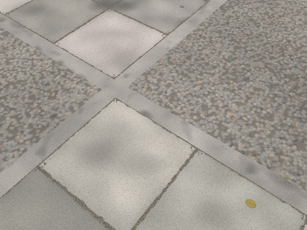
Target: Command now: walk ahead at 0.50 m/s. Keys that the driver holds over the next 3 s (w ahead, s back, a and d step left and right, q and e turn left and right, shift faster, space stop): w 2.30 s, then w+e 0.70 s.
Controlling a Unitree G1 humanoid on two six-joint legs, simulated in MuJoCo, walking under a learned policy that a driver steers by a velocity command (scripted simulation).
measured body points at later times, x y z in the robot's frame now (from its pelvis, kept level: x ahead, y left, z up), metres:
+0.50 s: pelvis +0.27 -0.03 +0.01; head +0.29 -0.03 +0.46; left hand +0.19 +0.20 -0.14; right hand +0.42 -0.25 -0.12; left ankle +0.43 +0.11 -0.69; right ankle +0.18 -0.09 -0.74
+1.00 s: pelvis +0.54 +0.02 +0.01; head +0.55 +0.03 +0.46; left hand +0.66 +0.26 -0.13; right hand +0.48 -0.21 -0.13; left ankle +0.48 +0.08 -0.74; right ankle +0.67 -0.13 -0.67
